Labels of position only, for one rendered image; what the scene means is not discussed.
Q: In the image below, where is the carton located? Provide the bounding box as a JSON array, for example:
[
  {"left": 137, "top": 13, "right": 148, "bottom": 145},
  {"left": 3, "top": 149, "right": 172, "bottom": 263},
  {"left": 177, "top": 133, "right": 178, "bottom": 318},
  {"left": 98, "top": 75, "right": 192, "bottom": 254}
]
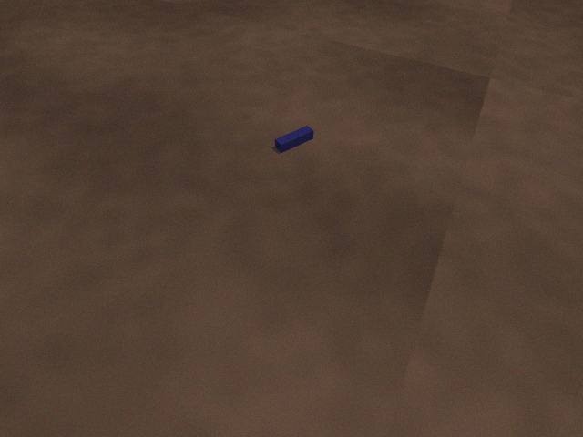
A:
[{"left": 275, "top": 126, "right": 313, "bottom": 153}]

